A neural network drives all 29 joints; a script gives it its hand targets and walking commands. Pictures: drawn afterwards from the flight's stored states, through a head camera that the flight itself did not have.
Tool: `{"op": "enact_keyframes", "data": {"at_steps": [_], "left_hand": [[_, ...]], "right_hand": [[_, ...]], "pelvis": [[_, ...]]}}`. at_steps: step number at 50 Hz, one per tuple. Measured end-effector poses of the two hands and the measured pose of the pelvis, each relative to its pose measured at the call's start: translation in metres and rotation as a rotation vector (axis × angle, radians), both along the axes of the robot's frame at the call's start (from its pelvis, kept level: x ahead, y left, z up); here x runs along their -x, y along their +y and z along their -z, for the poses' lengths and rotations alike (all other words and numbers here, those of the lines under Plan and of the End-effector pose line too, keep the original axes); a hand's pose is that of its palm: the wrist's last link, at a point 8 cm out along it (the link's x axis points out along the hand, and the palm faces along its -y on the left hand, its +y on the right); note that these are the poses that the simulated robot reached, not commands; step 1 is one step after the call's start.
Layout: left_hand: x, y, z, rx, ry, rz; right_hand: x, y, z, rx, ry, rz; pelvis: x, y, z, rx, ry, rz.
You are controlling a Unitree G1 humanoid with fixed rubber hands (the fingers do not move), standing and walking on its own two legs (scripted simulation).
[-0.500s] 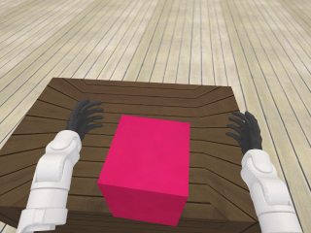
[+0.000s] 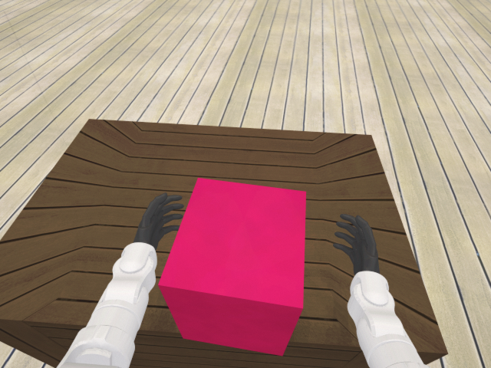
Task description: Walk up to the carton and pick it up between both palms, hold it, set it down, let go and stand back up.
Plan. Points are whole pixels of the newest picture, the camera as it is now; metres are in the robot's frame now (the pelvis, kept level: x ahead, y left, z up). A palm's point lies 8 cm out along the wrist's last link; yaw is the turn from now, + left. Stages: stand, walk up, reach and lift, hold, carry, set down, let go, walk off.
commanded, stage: reach and lift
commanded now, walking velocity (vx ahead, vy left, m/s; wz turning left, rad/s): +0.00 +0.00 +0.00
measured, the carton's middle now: (241, 268) +0.34 +0.01 -0.05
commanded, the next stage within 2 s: none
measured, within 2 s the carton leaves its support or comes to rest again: neither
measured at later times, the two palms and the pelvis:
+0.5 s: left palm (159, 249) +0.35 +0.16 +0.00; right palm (349, 266) +0.31 -0.18 -0.01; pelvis -0.02 +0.00 -0.01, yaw +1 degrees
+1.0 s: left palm (170, 248) +0.35 +0.14 +0.00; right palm (335, 268) +0.31 -0.15 +0.00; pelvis -0.03 +0.00 -0.01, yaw +1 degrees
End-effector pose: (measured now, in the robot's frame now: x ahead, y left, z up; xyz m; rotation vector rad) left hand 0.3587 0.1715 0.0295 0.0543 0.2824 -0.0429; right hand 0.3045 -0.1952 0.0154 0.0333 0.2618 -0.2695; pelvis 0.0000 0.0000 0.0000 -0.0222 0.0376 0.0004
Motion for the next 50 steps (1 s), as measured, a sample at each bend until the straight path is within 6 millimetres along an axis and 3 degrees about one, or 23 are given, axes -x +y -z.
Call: {"op": "enact_keyframes", "data": {"at_steps": [6,12,20,35,50], "left_hand": [[-0.005,0.002,0.006,-0.018,-0.012,-0.014],[0.000,0.006,0.018,0.001,-0.008,-0.033],[0.010,-0.009,0.030,0.015,-0.003,-0.001],[0.001,-0.025,0.026,-0.006,-0.025,-0.001],[0.007,-0.033,0.026,0.007,-0.036,-0.012]], "right_hand": [[0.002,-0.001,0.017,-0.014,-0.011,0.020],[-0.006,-0.001,0.014,0.004,-0.051,0.004],[-0.005,0.007,0.019,0.011,-0.001,-0.013],[-0.017,0.041,0.022,-0.037,-0.031,-0.040],[-0.004,0.044,0.020,0.006,-0.031,-0.010]], "pelvis": [[0.001,0.002,0.004,0.006,0.033,0.000],[0.005,0.002,0.007,0.006,0.077,0.003],[0.016,0.001,0.010,0.012,0.104,-0.008],[0.026,0.001,0.019,0.011,0.171,-0.020],[0.027,-0.001,0.012,0.017,0.132,-0.018]]}}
